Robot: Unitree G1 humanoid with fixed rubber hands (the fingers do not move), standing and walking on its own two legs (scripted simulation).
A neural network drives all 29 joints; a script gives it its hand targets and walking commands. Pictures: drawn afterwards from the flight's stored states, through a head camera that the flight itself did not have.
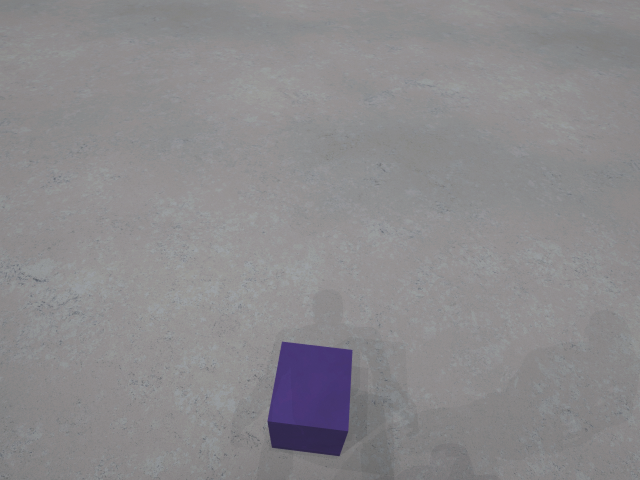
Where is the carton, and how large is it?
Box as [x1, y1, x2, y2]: [267, 342, 351, 455]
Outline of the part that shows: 282,342 267,421 272,447 339,455 348,428 351,350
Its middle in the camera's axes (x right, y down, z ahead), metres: -0.03 +0.45 +1.07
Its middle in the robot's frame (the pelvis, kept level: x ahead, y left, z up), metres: +0.44 +0.00 -0.63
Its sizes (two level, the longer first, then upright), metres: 0.205 0.192 0.243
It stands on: the floor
